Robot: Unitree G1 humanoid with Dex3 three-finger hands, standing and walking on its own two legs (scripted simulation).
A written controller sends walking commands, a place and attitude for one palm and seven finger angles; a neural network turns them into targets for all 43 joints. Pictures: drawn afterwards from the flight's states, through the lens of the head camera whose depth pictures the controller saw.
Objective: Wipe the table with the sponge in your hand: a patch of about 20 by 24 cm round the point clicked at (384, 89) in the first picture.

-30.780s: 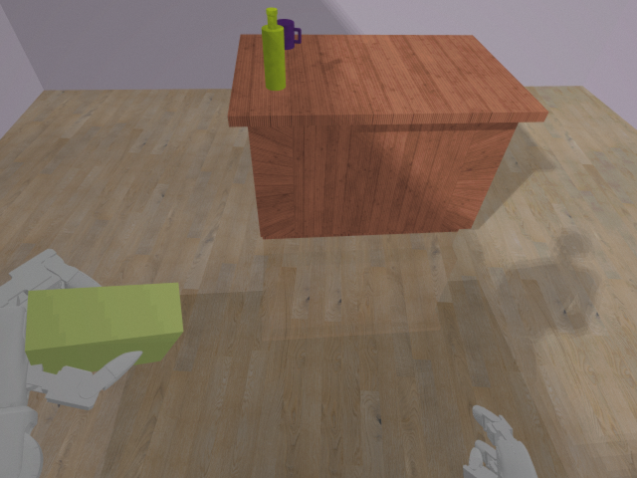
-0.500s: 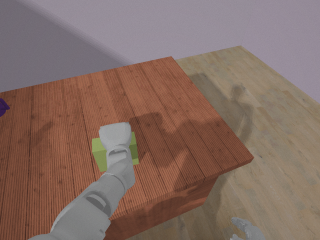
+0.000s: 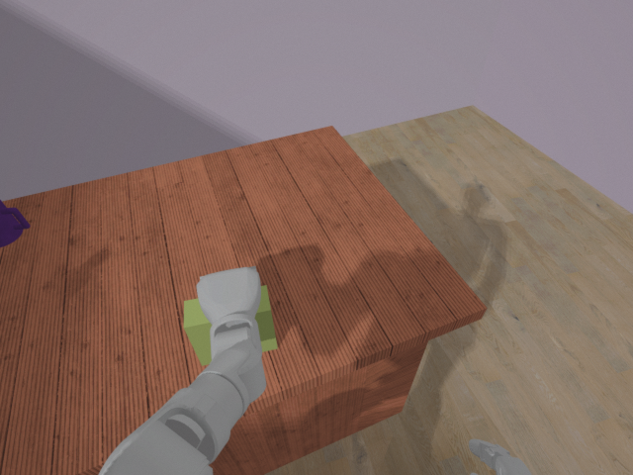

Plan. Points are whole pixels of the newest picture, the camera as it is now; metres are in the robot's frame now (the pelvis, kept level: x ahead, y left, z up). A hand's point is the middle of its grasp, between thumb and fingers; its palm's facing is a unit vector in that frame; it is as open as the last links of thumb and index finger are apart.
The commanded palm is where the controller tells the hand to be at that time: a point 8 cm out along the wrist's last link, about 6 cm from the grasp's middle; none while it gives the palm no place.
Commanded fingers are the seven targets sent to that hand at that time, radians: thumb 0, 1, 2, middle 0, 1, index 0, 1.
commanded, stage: wipe back along the third lane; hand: left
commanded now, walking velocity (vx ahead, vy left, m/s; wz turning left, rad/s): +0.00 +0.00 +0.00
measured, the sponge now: (235, 332) +0.34 +0.16 -0.05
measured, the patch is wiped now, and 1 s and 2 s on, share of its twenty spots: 1.00 1.00 1.00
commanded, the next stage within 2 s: slide back across to the middle lane in 1.06 s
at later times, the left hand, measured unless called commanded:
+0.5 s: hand (237, 321) +0.34 +0.15 -0.02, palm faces -0.07 -0.04 -1.00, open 9.0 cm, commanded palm +0.29 +0.13 +0.02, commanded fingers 0.00 0.10 1.30 -1.20 -1.60 -1.20 -1.60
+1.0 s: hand (237, 322) +0.34 +0.15 -0.02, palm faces -0.06 -0.04 -1.00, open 9.0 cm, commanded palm +0.29 +0.13 +0.01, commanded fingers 0.00 0.10 1.30 -1.20 -1.60 -1.20 -1.60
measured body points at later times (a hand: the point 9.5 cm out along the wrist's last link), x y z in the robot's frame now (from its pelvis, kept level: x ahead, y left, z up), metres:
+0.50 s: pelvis +0.01 +0.00 +0.00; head +0.01 -0.02 +0.45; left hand +0.34 +0.15 +0.04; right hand +0.20 -0.23 -0.11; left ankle +0.02 +0.13 -0.72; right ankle -0.01 -0.09 -0.72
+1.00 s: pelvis +0.00 +0.01 +0.00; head +0.00 -0.01 +0.45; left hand +0.33 +0.15 +0.04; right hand +0.19 -0.21 -0.11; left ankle +0.02 +0.13 -0.72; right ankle -0.01 -0.09 -0.72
